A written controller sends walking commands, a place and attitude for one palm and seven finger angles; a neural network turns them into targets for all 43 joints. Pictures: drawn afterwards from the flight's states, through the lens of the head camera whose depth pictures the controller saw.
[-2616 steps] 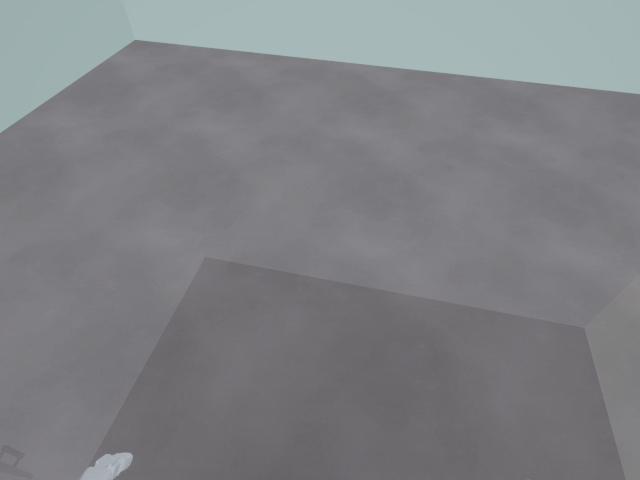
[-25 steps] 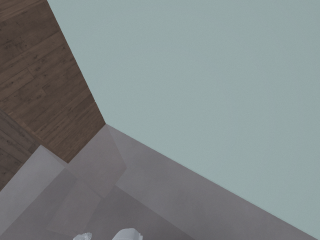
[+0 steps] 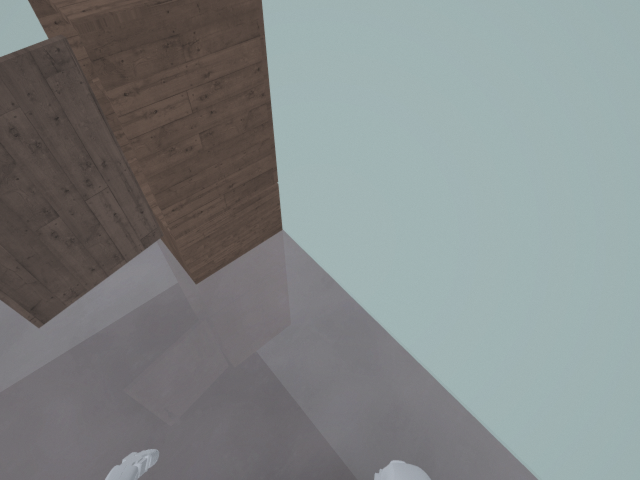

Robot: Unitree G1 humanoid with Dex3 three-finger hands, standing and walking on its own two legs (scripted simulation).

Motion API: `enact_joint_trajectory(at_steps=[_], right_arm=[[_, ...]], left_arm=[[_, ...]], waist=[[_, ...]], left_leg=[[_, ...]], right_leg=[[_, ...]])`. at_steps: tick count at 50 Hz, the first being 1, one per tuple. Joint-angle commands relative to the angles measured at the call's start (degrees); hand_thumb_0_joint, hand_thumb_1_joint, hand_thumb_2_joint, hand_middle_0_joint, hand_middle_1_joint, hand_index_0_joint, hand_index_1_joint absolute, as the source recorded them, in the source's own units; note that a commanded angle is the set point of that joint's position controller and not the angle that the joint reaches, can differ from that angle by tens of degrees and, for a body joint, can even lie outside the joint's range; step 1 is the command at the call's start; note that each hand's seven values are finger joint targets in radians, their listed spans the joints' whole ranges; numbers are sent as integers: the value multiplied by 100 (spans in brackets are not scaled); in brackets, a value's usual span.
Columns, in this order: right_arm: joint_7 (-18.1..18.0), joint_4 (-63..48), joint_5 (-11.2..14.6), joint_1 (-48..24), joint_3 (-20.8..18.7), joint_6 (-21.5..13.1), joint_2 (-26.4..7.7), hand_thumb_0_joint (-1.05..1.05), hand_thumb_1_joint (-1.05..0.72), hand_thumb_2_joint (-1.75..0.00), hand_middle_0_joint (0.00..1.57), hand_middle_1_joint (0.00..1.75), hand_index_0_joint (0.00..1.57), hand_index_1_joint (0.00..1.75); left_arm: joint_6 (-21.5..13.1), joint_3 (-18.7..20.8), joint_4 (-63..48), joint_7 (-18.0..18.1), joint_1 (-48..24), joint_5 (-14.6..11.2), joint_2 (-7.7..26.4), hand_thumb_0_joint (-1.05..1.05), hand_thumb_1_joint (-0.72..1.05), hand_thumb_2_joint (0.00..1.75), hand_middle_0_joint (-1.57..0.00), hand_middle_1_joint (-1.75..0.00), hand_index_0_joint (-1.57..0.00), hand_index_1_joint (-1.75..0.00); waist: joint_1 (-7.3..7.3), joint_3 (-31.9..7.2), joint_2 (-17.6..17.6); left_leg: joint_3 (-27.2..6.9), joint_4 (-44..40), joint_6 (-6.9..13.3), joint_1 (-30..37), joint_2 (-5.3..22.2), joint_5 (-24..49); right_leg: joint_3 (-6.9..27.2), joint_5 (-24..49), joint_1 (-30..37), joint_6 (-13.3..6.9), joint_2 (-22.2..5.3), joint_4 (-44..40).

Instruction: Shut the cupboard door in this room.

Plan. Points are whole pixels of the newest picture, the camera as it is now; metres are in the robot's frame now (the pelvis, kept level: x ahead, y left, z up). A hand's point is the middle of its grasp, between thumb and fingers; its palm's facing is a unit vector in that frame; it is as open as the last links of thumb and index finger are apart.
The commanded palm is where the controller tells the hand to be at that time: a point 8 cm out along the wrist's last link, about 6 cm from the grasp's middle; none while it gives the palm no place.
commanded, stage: turn to face it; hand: left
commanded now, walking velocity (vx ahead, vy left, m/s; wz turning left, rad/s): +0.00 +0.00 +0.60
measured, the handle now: out of the picture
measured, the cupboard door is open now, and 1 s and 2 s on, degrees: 100 100 100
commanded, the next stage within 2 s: take the last steps up to it in 1.20 s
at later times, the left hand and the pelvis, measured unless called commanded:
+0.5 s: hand out of the picture -0.02 +0.19 -0.16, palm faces +0.34 -0.90 -0.26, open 7.4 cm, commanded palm none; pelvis -0.01 -0.02 +0.00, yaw +19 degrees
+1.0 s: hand out of the picture -0.04 +0.26 -0.16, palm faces +0.55 -0.80 -0.25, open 7.4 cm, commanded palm none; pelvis -0.02 +0.02 +0.00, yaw +33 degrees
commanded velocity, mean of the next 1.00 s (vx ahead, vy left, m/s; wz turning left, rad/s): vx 0.00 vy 0.00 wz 0.52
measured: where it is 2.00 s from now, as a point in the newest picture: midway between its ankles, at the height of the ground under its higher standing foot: outside the picture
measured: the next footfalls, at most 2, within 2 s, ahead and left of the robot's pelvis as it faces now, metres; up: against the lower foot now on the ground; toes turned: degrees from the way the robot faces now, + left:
right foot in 0.10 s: +0.07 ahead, -0.14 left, +0.00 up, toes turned +1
left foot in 0.58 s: -0.03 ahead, +0.11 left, +0.00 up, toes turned +27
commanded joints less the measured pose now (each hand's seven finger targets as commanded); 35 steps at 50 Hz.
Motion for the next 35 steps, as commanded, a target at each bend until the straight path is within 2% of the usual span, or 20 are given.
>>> enact_joint_trajectory(at_steps=[1, 3, 4, 5, 6, 7, 8, 10, 12, 14, 19, 23, 24, 26, 27, 28, 29, 30, 32, 35], right_arm=[[-104, -408, 0, -2, -399, -80, -1310, 0, -90, -90, 20, 30, 20, 30], [-95, -430, 42, -97, -412, -68, -1246, 0, -90, -90, 20, 30, 20, 30], [-69, -443, 86, -79, -397, -81, -1069, 0, -90, -90, 20, 30, 20, 30], [-34, -497, 140, 93, -347, -112, -657, 0, -90, -90, 20, 30, 20, 30], [-48, -617, 90, -43, -377, -80, -775, 0, -90, -90, 20, 30, 20, 30], [-31, -571, 56, -12, -415, -21, -872, 0, -90, -90, 20, 30, 20, 30], [6, -385, 37, 84, -424, 45, -878, 0, -90, -90, 20, 30, 20, 30], [90, -210, 10, 251, -432, 124, -813, 0, -90, -90, 20, 30, 20, 30], [129, -146, 5, 340, -402, 148, -719, 0, -90, -90, 20, 30, 20, 30], [136, -169, 17, 189, -383, 165, -687, 0, -90, -90, 20, 30, 20, 30], [135, -302, 46, -333, -285, 133, -579, 0, -90, -90, 20, 30, 20, 30], [131, -373, 85, -486, -205, 41, -517, 0, -90, -90, 20, 30, 20, 30], [123, -374, 91, -436, -192, 17, -500, 0, -90, -90, 20, 30, 20, 30], [111, -329, 81, -110, -201, -39, -593, 0, -90, -90, 20, 30, 20, 30], [115, -267, 70, 109, -238, -79, -724, 0, -90, -90, 20, 30, 20, 30], [91, -205, 48, 464, -357, -142, -1210, 0, -90, -90, 20, 30, 20, 30], [37, -211, 39, 786, -528, -146, -1829, 0, -90, -90, 20, 30, 20, 30], [-11, -73, 70, 1022, -514, -105, -1861, 0, -90, -90, 20, 30, 20, 30], [-142, -92, 47, 604, -409, -134, -1495, 0, -90, -90, 20, 30, 20, 30], [-179, -222, 49, 167, -279, -203, -1215, 0, -90, -90, 20, 30, 20, 30]], left_arm=[[-199, 85, -545, 40, 83, -50, 451, 0, 90, 90, -20, -30, -20, -30], [-282, 103, -462, 54, 434, -65, 510, 0, 90, 90, -20, -30, -20, -30], [-349, 154, -428, 76, 633, -34, 722, 0, 90, 90, -20, -30, -20, -30], [-411, 250, -404, 129, 830, 59, 1218, 0, 90, 90, -20, -30, -20, -30], [-380, 270, -446, 131, 844, 51, 1403, 0, 90, 90, -20, -30, -20, -30], [-358, 224, -519, 139, 655, 33, 1216, 0, 90, 90, -20, -30, -20, -30], [-398, 212, -557, 156, 352, 27, 958, 0, 90, 90, -20, -30, -20, -30], [-354, 136, -707, 145, -115, 39, 717, 0, 90, 90, -20, -30, -20, -30], [-383, 120, -699, 133, -17, 49, 643, 0, 90, 90, -20, -30, -20, -30], [-375, 137, -612, 144, 198, 59, 650, 0, 90, 90, -20, -30, -20, -30], [-351, 212, -395, 135, 733, 101, 868, 0, 90, 90, -20, -30, -20, -30], [-316, 295, -322, 107, 883, 117, 1087, 0, 90, 90, -20, -30, -20, -30], [-303, 310, -280, 105, 874, 128, 1092, 0, 90, 90, -20, -30, -20, -30], [-275, 335, -263, 85, 770, 96, 1128, 0, 90, 90, -20, -30, -20, -30], [-249, 332, -273, 67, 719, 50, 1079, 0, 90, 90, -20, -30, -20, -30], [-216, 290, -351, 42, 723, 9, 851, 0, 90, 90, -20, -30, -20, -30], [-199, 139, -590, -6, 386, -4, 408, 0, 90, 90, -20, -30, -20, -30], [-144, 113, -653, 36, 47, 30, 482, 0, 90, 90, -20, -30, -20, -30], [-103, 140, -455, 75, -150, 34, 524, 0, 90, 90, -20, -30, -20, -30], [-120, 158, -188, -12, 146, 21, 557, 0, 90, 90, -20, -30, -20, -30]], waist=[[-74, -727, 1106], [127, -886, 920], [239, -988, 418], [303, -1284, -1178], [317, -1079, -1566], [195, -820, -902], [86, -660, -1252], [-147, -296, -1060], [-138, -367, -1054], [-33, -331, -1120], [248, -441, -1100], [355, -598, -1285], [336, -668, -1346], [139, -890, -1198], [-30, -1012, -826], [-271, -1294, 286], [-510, -1253, 1938], [-578, -1257, 1455], [-431, -815, 1564], [-97, -681, 920]], left_leg=[[-1595, -329, 813, 247, 1346, 2540], [-1565, 128, 562, -163, 1096, 2357], [-1409, 579, 266, -783, 799, 1577], [-433, 1876, -195, -1773, 64, -633], [49, 3076, -378, -1961, -157, -2254], [-147, 3879, -343, -1895, 61, -1970], [-232, 4239, -359, -1846, 234, -1631], [27, 4635, -444, -1822, 364, -914], [215, 4562, -516, -1837, 355, -605], [320, 4228, -579, -1842, 408, -603], [668, 2818, -635, -1588, 479, -1115], [1017, 1805, -535, -1114, 402, -1296], [1052, 1524, -506, -943, 399, -1297], [1176, 615, -435, -330, 352, -673], [1130, -130, -376, 365, 349, 13], [118, -708, -68, 1381, 1086, 781], [-1790, -850, 594, 1793, 2546, 2823], [-1636, -667, 1029, 1731, 2811, 3755], [-1157, -618, 854, 1329, 2166, 3866], [-532, -582, 632, 1233, 1615, 3963]], right_leg=[[-120, 1, 572, -78, 281, -1169], [-194, 909, 1481, -117, 325, -2385], [111, 1475, 2332, -210, -34, -3137], [1474, 2121, 3262, -700, -1599, -3539], [2175, 2953, 2593, -1343, -2537, -3507], [1679, 2672, 2039, -1500, -2332, -3461], [1521, 1955, 1589, -1406, -2059, -3631], [654, 1443, 1276, -1120, -1544, -3620], [193, 1476, 1425, -1007, -1348, -3598], [33, 1461, 1596, -1014, -1367, -3614], [-234, 2426, 2154, -1219, -1642, -3366], [-475, 3178, 2233, -1288, -1808, -2996], [-528, 3256, 2255, -1244, -1836, -2860], [-817, 3155, 2095, -990, -1801, -2374], [-1025, 2861, 1682, -744, -1664, -1884], [-1215, 1762, 697, -413, -1258, -759], [-1044, -1366, -846, -4, -436, 493], [-435, -1449, -1016, -96, -452, 972], [-114, -785, -1057, -91, -445, 1358], [-98, 37, -925, -14, -285, 1594]])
